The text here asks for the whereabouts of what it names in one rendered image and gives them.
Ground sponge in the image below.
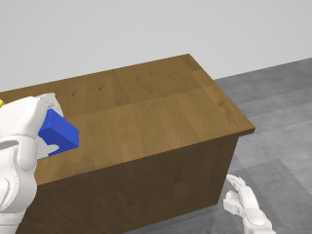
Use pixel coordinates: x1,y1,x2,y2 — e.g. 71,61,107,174
38,108,79,160

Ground robot left hand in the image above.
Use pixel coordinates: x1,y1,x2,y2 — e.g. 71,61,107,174
0,93,63,160

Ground left robot forearm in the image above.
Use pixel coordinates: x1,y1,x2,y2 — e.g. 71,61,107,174
0,135,38,234

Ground table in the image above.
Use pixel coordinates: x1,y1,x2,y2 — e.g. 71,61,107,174
0,54,255,234

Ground right robot forearm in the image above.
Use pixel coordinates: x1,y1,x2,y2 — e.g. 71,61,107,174
242,207,276,234

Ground robot right hand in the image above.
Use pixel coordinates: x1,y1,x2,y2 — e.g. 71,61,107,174
223,174,259,217

